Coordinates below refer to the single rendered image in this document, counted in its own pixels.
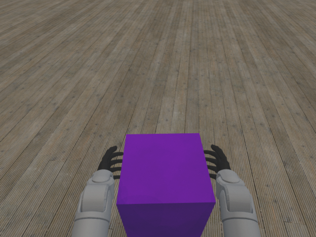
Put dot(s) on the robot right hand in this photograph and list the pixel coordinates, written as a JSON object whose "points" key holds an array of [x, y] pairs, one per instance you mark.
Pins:
{"points": [[220, 161]]}

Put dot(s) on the carton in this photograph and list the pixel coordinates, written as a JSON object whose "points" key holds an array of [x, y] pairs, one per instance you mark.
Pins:
{"points": [[164, 188]]}

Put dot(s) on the robot right forearm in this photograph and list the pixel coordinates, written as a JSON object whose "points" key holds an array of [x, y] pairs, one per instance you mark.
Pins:
{"points": [[236, 204]]}

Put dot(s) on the robot left hand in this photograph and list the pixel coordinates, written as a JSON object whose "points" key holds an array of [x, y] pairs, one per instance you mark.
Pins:
{"points": [[106, 162]]}

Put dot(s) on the robot left forearm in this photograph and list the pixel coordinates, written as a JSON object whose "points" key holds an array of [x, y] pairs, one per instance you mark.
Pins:
{"points": [[94, 207]]}

